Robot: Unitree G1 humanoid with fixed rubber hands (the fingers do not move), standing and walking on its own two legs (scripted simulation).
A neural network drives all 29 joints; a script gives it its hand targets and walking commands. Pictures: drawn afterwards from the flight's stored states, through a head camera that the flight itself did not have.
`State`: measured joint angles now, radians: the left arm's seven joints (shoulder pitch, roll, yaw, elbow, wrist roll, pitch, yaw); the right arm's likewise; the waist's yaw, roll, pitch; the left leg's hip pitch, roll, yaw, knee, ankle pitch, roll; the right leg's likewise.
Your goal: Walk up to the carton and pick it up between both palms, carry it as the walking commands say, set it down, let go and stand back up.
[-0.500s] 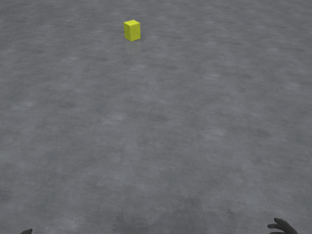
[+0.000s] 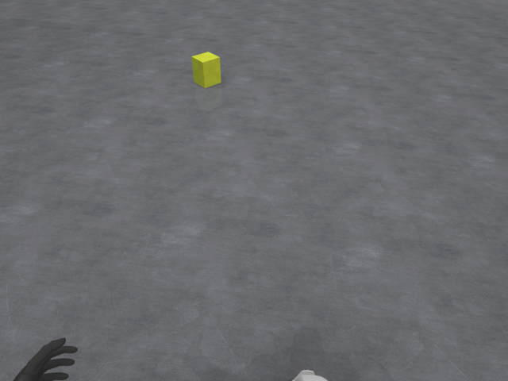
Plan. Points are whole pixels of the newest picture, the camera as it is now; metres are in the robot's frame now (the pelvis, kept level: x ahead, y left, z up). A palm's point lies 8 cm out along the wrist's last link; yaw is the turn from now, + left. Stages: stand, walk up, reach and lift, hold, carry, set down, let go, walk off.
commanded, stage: walk up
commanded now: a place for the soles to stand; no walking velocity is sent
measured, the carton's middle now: (206, 69) +2.77 +0.16 -0.66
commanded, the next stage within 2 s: none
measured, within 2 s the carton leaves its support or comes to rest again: neither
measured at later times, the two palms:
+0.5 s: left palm (37, 307) +0.33 +0.38 -0.08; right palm (349, 180) +0.59 -0.29 -0.04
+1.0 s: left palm (118, 128) +0.90 +0.36 -0.07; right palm (345, 164) +0.71 -0.33 -0.08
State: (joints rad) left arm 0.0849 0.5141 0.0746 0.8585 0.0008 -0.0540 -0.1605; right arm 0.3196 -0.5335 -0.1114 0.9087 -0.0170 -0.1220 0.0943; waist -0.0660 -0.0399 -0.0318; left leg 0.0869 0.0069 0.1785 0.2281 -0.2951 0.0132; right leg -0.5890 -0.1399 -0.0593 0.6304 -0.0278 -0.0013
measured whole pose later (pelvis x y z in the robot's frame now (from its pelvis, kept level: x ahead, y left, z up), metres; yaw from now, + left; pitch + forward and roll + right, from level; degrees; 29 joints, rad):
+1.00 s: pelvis +0.70 +0.04 -0.01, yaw +2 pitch +0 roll +1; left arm 0.00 0.48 0.08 0.84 0.02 -0.06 -0.13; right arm 0.37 -0.52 -0.10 0.90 0.00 -0.11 0.06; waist -0.09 -0.04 0.03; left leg 0.10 0.01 0.18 0.30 -0.40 -0.01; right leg -0.51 -0.07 -0.09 0.47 -0.01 -0.06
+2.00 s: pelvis +1.30 +0.06 -0.02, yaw +2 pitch +0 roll +1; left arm 0.09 0.47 0.09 0.79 0.00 -0.09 -0.07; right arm 0.33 -0.49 -0.08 0.84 0.00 -0.09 0.04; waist -0.06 0.02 0.06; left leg -0.31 0.04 -0.01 1.07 -0.41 0.04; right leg -0.41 -0.04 -0.11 0.59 -0.17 -0.06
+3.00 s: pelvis +1.77 +0.08 +0.00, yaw +4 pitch -1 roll +0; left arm 0.24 0.48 0.08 0.78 0.00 -0.10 -0.06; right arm 0.32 -0.48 -0.07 0.82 -0.01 -0.07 0.07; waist 0.01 0.06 0.05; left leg -0.50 0.09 0.01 0.87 -0.28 0.00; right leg -0.23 -0.04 -0.14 0.48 -0.24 -0.04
